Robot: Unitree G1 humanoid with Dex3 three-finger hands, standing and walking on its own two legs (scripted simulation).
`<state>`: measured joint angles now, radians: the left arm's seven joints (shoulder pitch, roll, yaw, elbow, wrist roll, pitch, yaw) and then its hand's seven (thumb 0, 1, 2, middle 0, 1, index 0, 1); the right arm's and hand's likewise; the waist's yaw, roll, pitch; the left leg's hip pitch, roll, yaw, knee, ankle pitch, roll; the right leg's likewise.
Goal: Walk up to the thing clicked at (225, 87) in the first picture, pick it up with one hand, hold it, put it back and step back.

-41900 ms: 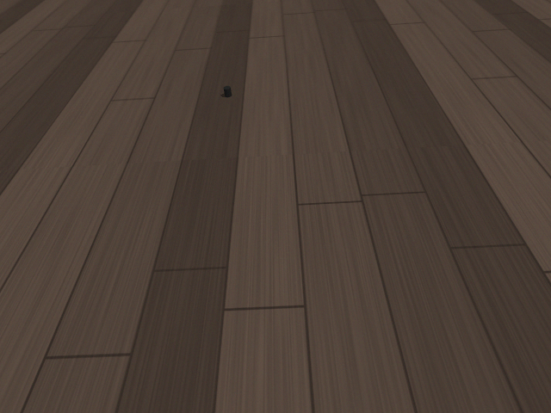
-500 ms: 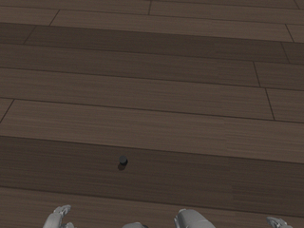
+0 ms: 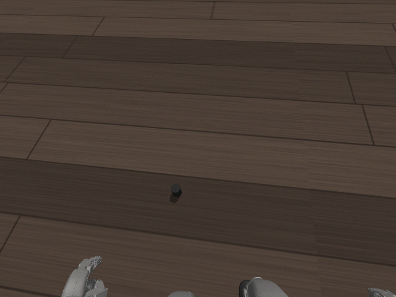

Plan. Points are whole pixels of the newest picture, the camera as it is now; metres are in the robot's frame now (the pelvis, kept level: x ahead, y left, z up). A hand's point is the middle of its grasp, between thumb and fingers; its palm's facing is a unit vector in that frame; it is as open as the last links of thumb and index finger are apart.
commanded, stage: step back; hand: left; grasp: from above
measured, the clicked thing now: (176, 190) +0.64 +0.20 -0.73
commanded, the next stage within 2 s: none
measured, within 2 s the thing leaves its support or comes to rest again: neither
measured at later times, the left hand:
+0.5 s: hand out of the picture -0.06 +0.25 -0.15, palm faces -0.08 -0.91 -0.41, open 7.4 cm
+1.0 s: hand out of the picture -0.20 +0.23 -0.14, palm faces +0.01 -0.94 -0.33, open 7.4 cm
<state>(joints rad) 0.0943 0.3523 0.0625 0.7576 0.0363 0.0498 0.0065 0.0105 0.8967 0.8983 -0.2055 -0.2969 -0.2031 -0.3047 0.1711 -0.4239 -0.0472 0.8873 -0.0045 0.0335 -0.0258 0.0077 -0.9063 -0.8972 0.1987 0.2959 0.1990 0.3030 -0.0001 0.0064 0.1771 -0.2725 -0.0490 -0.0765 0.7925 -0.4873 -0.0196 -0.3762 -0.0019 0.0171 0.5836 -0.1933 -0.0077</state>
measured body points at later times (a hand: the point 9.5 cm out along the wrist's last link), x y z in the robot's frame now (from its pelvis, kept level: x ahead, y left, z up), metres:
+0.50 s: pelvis -0.16 -0.02 -0.01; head -0.11 -0.03 +0.43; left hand -0.06 +0.30 -0.12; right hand -0.04 -0.35 -0.12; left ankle -0.05 +0.11 -0.73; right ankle -0.17 -0.15 -0.73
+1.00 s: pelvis -0.33 -0.03 +0.01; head -0.28 -0.01 +0.45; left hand -0.20 +0.28 -0.12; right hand -0.26 -0.35 -0.10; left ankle -0.30 +0.08 -0.73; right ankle -0.34 -0.18 -0.63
